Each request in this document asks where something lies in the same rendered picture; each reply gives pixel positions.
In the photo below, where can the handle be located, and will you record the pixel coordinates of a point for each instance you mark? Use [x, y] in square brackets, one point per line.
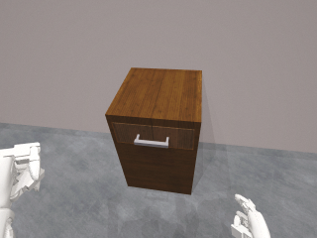
[151, 143]

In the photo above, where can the cabinet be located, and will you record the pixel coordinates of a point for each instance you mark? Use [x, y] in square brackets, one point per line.
[161, 97]

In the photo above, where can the drawer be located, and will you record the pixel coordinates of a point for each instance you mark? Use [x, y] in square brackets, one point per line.
[177, 137]

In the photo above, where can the robot left forearm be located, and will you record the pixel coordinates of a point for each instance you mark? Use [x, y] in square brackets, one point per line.
[7, 216]

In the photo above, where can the right robot hand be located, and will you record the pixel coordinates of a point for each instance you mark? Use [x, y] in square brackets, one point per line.
[254, 223]

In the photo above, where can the left robot hand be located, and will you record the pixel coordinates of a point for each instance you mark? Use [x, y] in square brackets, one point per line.
[25, 160]

